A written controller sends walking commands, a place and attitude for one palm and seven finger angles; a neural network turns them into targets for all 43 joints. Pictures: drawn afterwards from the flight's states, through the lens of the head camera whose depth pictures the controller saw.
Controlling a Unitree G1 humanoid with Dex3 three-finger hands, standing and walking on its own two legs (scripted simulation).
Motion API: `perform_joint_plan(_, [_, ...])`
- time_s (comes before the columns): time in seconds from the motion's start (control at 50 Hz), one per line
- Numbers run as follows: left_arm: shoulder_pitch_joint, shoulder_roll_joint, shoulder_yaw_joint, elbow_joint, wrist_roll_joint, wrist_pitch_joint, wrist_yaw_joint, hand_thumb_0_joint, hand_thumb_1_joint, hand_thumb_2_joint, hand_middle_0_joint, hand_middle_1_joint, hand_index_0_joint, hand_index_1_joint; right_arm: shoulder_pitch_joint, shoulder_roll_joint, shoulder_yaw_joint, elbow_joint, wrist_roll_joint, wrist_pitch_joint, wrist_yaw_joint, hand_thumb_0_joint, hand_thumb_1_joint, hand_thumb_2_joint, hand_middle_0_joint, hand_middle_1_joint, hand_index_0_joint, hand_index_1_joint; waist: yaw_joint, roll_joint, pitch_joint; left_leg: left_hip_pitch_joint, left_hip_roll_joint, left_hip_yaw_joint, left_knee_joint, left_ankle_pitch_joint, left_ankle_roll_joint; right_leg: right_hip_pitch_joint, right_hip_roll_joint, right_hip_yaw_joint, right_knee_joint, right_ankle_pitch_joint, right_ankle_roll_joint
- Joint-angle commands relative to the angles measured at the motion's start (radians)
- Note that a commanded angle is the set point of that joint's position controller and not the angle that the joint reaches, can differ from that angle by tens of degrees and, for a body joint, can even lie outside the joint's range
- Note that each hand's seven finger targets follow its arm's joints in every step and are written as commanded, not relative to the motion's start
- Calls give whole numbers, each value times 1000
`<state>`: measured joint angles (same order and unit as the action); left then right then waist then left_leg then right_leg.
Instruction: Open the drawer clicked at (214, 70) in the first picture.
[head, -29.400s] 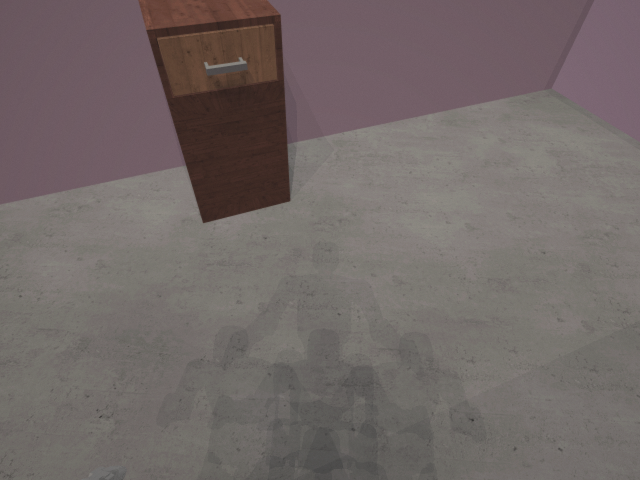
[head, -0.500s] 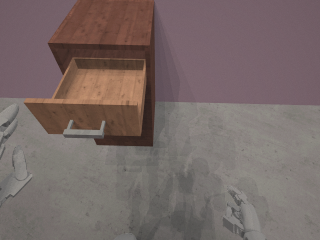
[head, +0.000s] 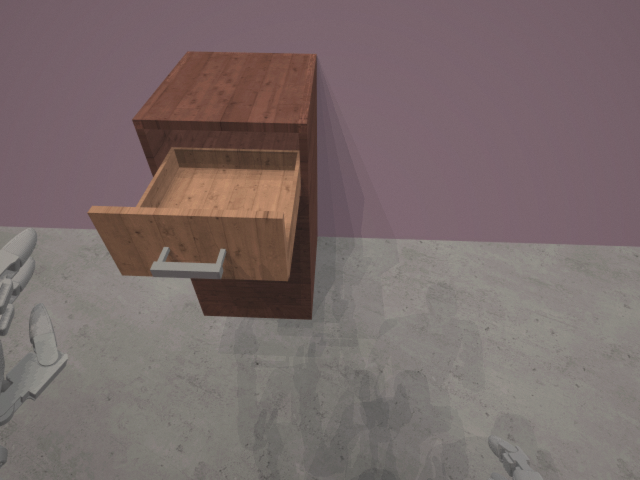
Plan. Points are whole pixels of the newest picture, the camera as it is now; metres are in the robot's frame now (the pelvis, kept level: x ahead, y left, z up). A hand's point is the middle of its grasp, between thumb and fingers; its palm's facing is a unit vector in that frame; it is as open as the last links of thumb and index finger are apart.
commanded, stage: stop stepping back and stand still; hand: left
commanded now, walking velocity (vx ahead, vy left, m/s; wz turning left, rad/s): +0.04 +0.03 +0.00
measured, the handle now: (190, 261) +0.52 +0.28 -0.08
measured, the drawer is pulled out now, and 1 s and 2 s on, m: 0.30 0.30 0.30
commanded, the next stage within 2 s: let the arm hang, fingers relaxed in 0.04 s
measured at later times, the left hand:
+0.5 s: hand out of the picture +0.02 +0.18 -0.17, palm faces +0.07 -0.98 -0.19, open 6.9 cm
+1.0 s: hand out of the picture -0.01 +0.16 -0.17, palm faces +0.05 -0.98 -0.18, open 7.3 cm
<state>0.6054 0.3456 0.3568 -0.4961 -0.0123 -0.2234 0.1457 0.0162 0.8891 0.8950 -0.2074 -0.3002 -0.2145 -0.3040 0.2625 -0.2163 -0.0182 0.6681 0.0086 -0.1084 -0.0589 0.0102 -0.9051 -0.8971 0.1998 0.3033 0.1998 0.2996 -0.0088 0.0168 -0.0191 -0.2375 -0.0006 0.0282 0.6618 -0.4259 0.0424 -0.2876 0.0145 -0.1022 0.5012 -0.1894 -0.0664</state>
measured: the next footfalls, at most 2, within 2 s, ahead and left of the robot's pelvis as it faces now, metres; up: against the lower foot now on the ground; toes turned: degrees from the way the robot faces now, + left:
none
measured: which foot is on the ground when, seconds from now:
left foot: down 0.00-1.00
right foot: down 0.00-1.00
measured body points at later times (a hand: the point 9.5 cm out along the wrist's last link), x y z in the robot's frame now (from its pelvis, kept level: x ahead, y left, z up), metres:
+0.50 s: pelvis +0.00 +0.00 +0.00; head +0.02 +0.02 +0.45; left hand +0.02 +0.23 -0.16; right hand +0.03 -0.23 -0.14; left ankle +0.00 +0.11 -0.73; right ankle +0.05 -0.09 -0.73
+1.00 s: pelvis +0.01 +0.00 +0.01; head +0.01 -0.01 +0.46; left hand -0.01 +0.21 -0.15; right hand -0.03 -0.18 -0.16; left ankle +0.00 +0.11 -0.73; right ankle +0.05 -0.09 -0.73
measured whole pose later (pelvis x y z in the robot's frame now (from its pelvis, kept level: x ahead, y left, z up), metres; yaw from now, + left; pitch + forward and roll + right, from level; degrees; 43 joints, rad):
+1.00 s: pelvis +0.01 +0.00 +0.01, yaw +1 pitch -3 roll +0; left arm 0.30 0.10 0.01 1.13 0.02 0.01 0.04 0.01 0.92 0.89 -0.20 -0.30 -0.20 -0.30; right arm 0.36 -0.07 0.01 1.11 -0.02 0.01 -0.04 0.00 -0.91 -0.90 0.20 0.30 0.20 0.30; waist 0.00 0.02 0.05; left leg -0.14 -0.01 0.04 0.44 -0.25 0.02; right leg -0.22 0.02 -0.07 0.43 -0.17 -0.05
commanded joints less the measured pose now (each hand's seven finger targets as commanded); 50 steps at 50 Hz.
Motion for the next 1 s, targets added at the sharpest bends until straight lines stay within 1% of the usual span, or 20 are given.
perform_joint_plan(0.0, [-46,163,79,-240,-3,-50,28,0,900,900,-200,-300,-200,-300,-121,-92,-14,-180,-8,-62,-12,0,-900,-900,200,300,200,300,-23,-71,9,41,24,-16,-275,32,24,-30,-197,244,-240,-366,-8])
perform_joint_plan(0.04, [-23,158,72,-310,-5,-57,34,0,900,900,-200,-300,-200,-300,-137,-120,-25,-204,-18,-71,-13,0,-900,-900,200,300,200,300,-2,122,6,-1,148,-190,-402,53,61,31,-65,151,-41,-206,44])
perform_joint_plan(0.06, [-23,169,89,-301,-1,-48,37,0,900,900,-200,-300,-200,-300,-152,-104,-14,-205,-6,-70,-10,0,-900,-900,200,300,200,300,7,167,13,-104,205,-238,-463,-79,67,84,-54,105,32,-192,62])
perform_joint_plan(0.08, [-35,183,108,-290,6,-36,38,0,900,900,-200,-300,-200,-300,-158,-90,-11,-211,-2,-67,-13,0,-900,-900,200,300,200,300,8,170,40,-202,221,-237,-491,-178,71,132,-51,98,68,-163,69])
perform_joint_plan(0.1, [-50,170,95,-291,11,-31,42,0,900,900,-200,-300,-200,-300,-154,-83,-8,-216,-5,-67,-17,0,-900,-900,200,300,200,300,4,119,83,-254,205,-222,-462,-124,69,165,-49,95,39,-103,72])
perform_joint_plan(0.12, [-156,1,-242,564,94,154,-100,0,900,900,-200,-300,-200,-300,-152,-223,-75,55,-36,-67,75,0,-900,-900,200,300,200,300,-18,36,142,-222,116,-164,-207,249,33,-34,-91,96,128,79,52])
perform_joint_plan(0.14, [-106,-44,-238,599,65,217,-122,0,900,900,-200,-300,-200,-300,-54,-115,-51,36,-17,-7,70,0,-900,-900,200,300,200,300,-4,-19,13,-128,89,-85,-161,315,10,-1,-104,131,67,113,40])
perform_joint_plan(0.16, [-143,-46,-251,633,57,228,-128,0,900,900,-200,-300,-200,-300,-29,-82,-35,26,-16,18,67,0,-900,-900,200,300,200,300,-6,-81,-6,-112,67,-97,-130,237,3,-34,-129,156,18,21,23])
perform_joint_plan(0.2, [-212,-32,-263,728,60,227,-129,0,900,900,-200,-300,-200,-300,19,-72,-23,27,-26,51,64,0,-900,-900,200,300,200,300,-13,-254,-34,-60,28,-81,-67,289,-4,-6,-167,196,-29,88,-15])
perform_joint_plan(0.22, [-242,-23,-267,788,60,228,-127,0,900,900,-200,-300,-200,-300,19,-84,-21,34,-28,67,63,0,-900,-900,200,300,200,300,-17,-282,-24,-40,15,-73,-67,285,-9,-2,-183,214,-50,92,-34])
perform_joint_plan(0.26, [-294,-16,-275,920,55,238,-121,0,900,900,-200,-300,-200,-300,3,-85,-17,63,-33,90,61,0,-900,-900,200,300,200,300,-11,-195,34,-4,26,-88,-119,304,-5,-38,-170,216,-69,35,-34])
perform_joint_plan(0.3, [-322,-28,-288,1048,48,246,-119,0,900,900,-200,-300,-200,-300,-12,-75,-5,105,-37,90,55,0,-900,-900,200,300,200,300,5,22,72,-46,86,-152,-229,365,15,4,-96,178,-28,25,4])
perform_joint_plan(0.34, [-306,-26,-295,1176,43,244,-118,0,900,900,-200,-300,-200,-300,-23,-79,4,140,-33,90,46,0,-900,-900,200,300,200,300,29,59,61,-91,105,-163,-279,335,19,112,-77,169,-48,36,19])
perform_joint_plan(0.38, [-295,-27,-305,1279,38,238,-119,0,900,900,-200,-300,-200,-300,-10,-76,7,178,-25,94,41,0,-900,-900,200,300,200,300,31,49,56,-69,88,-135,-287,248,10,131,-87,185,-97,26,6])
perform_joint_plan(0.4, [-289,-39,-307,1322,36,234,-121,0,900,900,-200,-300,-200,-300,9,-65,9,204,-24,95,39,0,-900,-900,200,300,200,300,27,80,43,-61,82,-122,-298,191,8,140,-97,192,-120,-8,3])
perform_joint_plan(0.44, [-270,-67,-297,1379,38,230,-118,0,900,900,-200,-300,-200,-300,45,-31,2,239,-32,99,34,0,-900,-900,200,300,200,300,25,143,24,-46,76,-109,-310,146,8,149,-96,188,-140,-29,-3])
perform_joint_plan(0.46, [-264,-67,-301,1406,35,227,-120,0,900,900,-200,-300,-200,-300,61,-26,3,254,-29,99,32,0,-900,-900,200,300,200,300,24,135,12,-35,77,-104,-306,157,9,157,-101,190,-148,-17,-6])
perform_joint_plan(0.5, [-268,-76,-312,1454,32,223,-120,0,900,900,-200,-300,-200,-300,97,-26,4,284,-25,102,27,0,-900,-900,200,300,200,300,15,50,26,-10,89,-101,-304,189,10,149,-108,177,-161,10,-5])
perform_joint_plan(0.68, [-222,-99,-335,1593,24,223,-110,0,900,900,-200,-300,-200,-300,179,-8,12,393,-17,109,20,0,-900,-900,200,300,200,300,10,-26,100,11,89,-93,-322,202,11,104,-110,173,-188,-43,-7])
perform_joint_plan(0.98, [-216,-146,-324,1605,29,220,-100,0,900,900,-200,-300,-200,-300,212,62,7,440,-23,106,17,0,-900,-900,200,300,200,300,11,-17,175,-28,81,-86,-335,153,11,47,-101,169,-188,-104,-2])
